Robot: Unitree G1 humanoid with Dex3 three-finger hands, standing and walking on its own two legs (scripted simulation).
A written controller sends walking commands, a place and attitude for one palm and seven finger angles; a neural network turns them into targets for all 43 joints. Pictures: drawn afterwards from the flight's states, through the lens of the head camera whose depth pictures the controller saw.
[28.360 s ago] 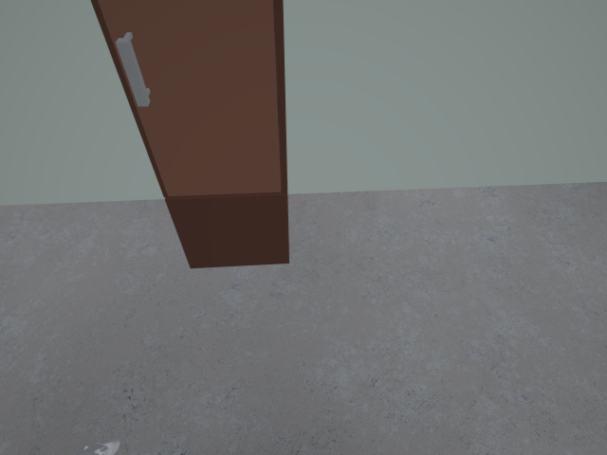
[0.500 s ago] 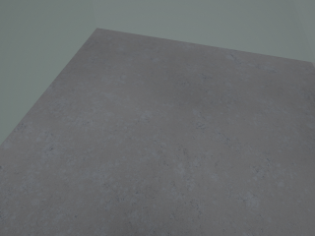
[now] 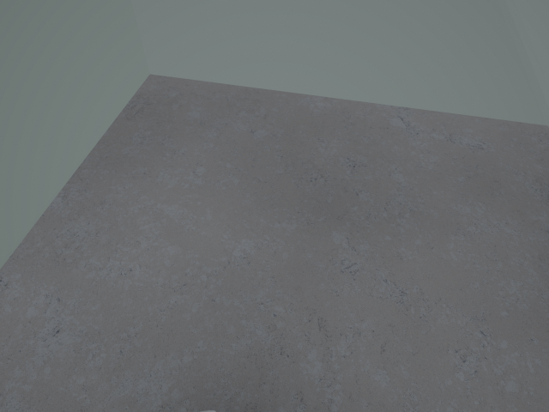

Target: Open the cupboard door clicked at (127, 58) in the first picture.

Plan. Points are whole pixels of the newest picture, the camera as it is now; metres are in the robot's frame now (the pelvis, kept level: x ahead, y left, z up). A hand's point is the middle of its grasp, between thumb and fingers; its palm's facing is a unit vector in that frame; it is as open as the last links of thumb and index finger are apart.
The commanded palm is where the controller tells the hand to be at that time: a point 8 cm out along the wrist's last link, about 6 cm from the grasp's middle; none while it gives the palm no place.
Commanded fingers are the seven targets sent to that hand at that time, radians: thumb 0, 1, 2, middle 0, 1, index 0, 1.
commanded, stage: turn to face it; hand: left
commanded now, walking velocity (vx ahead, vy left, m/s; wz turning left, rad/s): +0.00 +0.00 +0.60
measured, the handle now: out of the picture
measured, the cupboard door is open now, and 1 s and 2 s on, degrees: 49 49 49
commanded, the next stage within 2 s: none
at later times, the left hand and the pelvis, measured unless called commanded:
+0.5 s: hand (149, 410) +0.15 +0.21 -0.18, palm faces +0.28 -0.93 -0.23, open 7.3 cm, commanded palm none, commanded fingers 0.00 0.90 0.90 -0.20 -0.30 -0.20 -0.30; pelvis +0.14 +0.00 -0.01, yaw +16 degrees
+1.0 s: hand out of the picture +0.14 +0.16 -0.15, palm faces +0.57 -0.79 -0.23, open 7.4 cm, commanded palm none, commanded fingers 0.00 0.90 0.90 -0.20 -0.30 -0.20 -0.30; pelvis +0.21 -0.03 +0.01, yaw +35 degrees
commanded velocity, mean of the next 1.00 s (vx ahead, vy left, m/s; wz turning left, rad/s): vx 0.00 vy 0.00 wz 0.60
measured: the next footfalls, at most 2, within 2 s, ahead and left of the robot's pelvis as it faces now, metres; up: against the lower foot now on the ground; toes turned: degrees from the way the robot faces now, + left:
right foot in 0.18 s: +0.14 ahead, -0.14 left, +0.00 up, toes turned +0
left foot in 0.44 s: +0.19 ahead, +0.12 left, +0.00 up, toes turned +24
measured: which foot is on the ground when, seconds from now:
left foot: down 0.00-0.18, up 0.20-0.42, down 0.44-0.76, up 0.78-1.00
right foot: up 0.00-0.16, down 0.18-0.44, up 0.46-0.74, down 0.76-1.00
